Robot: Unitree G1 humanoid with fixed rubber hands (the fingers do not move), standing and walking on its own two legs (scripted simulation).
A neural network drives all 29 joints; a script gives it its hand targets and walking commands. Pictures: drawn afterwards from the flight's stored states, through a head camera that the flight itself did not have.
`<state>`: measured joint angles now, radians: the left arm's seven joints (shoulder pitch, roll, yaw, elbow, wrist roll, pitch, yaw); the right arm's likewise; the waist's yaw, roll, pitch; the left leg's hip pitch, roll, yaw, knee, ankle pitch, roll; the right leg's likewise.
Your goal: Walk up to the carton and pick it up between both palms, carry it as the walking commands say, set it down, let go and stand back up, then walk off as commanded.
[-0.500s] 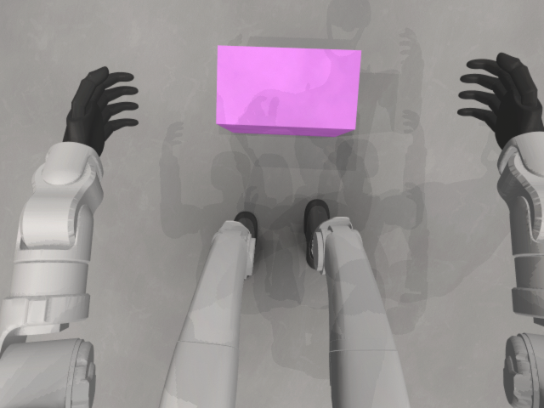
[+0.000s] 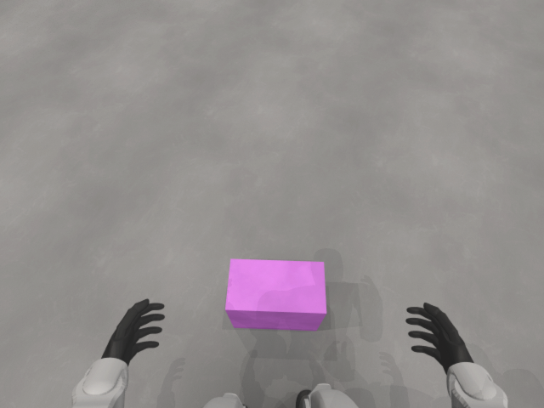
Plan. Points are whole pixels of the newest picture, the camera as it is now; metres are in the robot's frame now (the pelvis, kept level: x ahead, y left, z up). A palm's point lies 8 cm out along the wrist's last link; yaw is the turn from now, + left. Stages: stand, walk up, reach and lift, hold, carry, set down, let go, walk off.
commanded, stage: let go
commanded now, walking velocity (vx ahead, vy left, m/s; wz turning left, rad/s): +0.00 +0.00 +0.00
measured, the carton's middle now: (276, 297) +0.44 +0.01 -0.63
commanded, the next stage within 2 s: stand in 0.42 s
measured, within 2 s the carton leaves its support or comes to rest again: neither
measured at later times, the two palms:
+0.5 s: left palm (103, 344) +0.21 +0.26 -0.05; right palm (452, 359) +0.20 -0.24 -0.05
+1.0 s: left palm (52, 407) +0.13 +0.30 -0.04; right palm out of the picture +0.14 -0.24 -0.04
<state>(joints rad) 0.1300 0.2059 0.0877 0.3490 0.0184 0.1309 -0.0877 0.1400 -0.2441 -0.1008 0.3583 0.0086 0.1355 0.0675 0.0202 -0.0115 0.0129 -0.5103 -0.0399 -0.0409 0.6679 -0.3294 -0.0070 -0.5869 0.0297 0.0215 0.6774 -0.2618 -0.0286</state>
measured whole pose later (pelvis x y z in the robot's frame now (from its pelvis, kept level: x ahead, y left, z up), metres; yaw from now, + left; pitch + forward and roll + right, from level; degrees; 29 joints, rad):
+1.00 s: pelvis +0.00 +0.01 +0.01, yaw +0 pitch +0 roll +0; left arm 0.29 0.32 0.06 0.63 0.06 -0.03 -0.01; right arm 0.32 -0.24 -0.06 0.61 -0.02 -0.02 0.01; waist 0.02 -0.01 -0.25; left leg -0.29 -0.04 -0.05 0.59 -0.32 0.02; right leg -0.34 0.03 0.02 0.56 -0.24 -0.01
